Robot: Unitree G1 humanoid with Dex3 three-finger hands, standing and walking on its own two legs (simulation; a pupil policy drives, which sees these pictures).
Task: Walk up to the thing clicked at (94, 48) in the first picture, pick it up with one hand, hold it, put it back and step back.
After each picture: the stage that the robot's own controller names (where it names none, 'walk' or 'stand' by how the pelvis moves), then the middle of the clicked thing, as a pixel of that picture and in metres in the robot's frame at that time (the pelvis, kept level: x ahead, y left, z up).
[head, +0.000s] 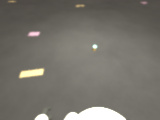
stand; (94, 48) +1.49 -0.12 -0.72
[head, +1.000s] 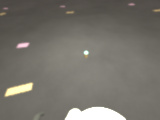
walk; (86, 54) +1.34 +0.17 -0.70
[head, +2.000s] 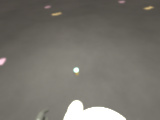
walk; (76, 71) +0.83 +0.28 -0.72
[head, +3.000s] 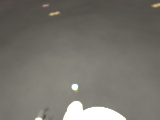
walk; (75, 88) +0.49 +0.25 -0.72
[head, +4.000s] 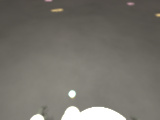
stand; (72, 95) +0.38 +0.20 -0.71
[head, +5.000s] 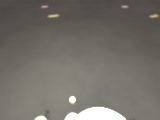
stand; (72, 100) +0.34 +0.20 -0.72
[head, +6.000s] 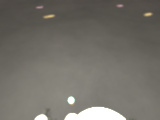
stand; (71, 101) +0.33 +0.21 -0.72
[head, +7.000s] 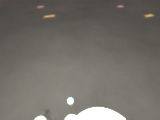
stand; (70, 101) +0.33 +0.22 -0.73
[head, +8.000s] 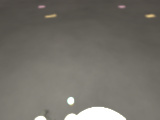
stand; (71, 101) +0.33 +0.21 -0.73
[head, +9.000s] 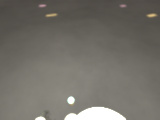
stand; (71, 101) +0.33 +0.21 -0.73
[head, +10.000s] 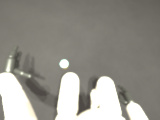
go down; (64, 64) +0.41 +0.22 -0.39
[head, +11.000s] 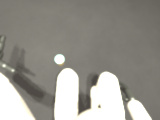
go down; (60, 60) +0.41 +0.24 -0.31
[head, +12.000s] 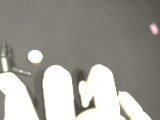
close in; (35, 58) +0.40 +0.28 -0.22
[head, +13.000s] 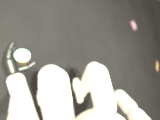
close; (22, 57) +0.39 +0.29 -0.22
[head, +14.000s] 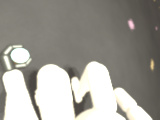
lift; (20, 57) +0.38 +0.29 -0.22
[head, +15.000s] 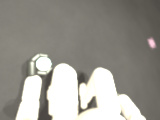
lift; (43, 65) +0.32 +0.27 -0.16
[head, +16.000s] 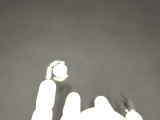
lift; (61, 74) +0.31 +0.19 +0.02
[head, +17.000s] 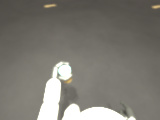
hold; (66, 74) +0.32 +0.17 +0.01
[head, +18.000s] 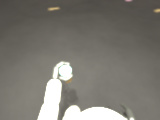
hold; (66, 74) +0.32 +0.17 +0.02
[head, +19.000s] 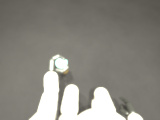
crouch; (62, 66) +0.38 +0.19 -0.06
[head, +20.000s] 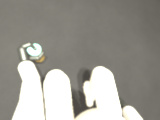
lower; (37, 53) +0.43 +0.28 -0.16
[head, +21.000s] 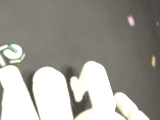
lower; (15, 55) +0.41 +0.30 -0.22
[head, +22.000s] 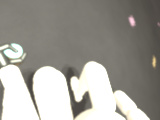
lower; (15, 55) +0.41 +0.30 -0.22
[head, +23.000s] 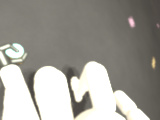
lower; (16, 55) +0.40 +0.30 -0.22
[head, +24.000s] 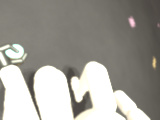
lower; (16, 55) +0.40 +0.30 -0.22
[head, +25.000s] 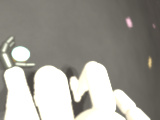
withdraw; (20, 57) +0.39 +0.28 -0.22
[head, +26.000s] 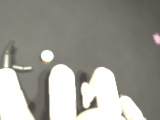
stand; (46, 58) +0.40 +0.26 -0.25
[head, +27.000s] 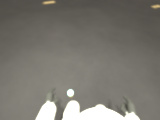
stand; (70, 93) +0.36 +0.18 -0.63
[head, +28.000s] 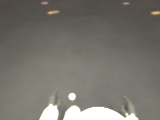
stand; (72, 97) +0.37 +0.19 -0.66
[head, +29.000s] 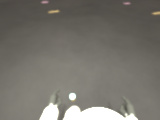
stand; (72, 97) +0.36 +0.19 -0.67
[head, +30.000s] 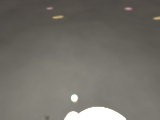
walk; (74, 99) +0.38 +0.19 -0.72
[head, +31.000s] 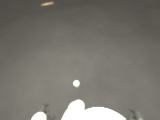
walk; (76, 84) +0.47 +0.18 -0.70
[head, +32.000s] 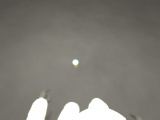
walk; (75, 63) +0.77 +0.19 -0.69
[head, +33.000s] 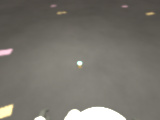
stand; (79, 64) +1.01 +0.20 -0.70
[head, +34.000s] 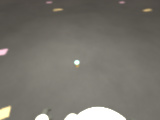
stand; (77, 64) +0.99 +0.23 -0.73
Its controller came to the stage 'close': yes
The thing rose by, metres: 0.72
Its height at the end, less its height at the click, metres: +0.00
